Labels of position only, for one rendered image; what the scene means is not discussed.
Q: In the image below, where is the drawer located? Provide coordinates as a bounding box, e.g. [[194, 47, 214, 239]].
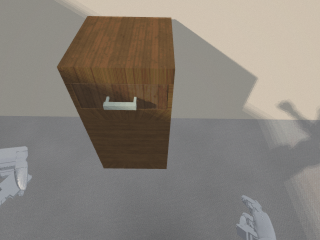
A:
[[71, 83, 168, 110]]

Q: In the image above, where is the cabinet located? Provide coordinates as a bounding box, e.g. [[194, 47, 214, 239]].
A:
[[57, 16, 175, 169]]

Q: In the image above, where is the handle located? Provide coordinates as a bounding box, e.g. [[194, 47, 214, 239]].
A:
[[103, 96, 137, 110]]

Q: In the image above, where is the right robot hand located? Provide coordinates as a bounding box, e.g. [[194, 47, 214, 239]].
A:
[[236, 195, 276, 240]]

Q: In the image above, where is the left robot hand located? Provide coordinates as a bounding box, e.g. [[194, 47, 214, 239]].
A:
[[0, 146, 32, 207]]

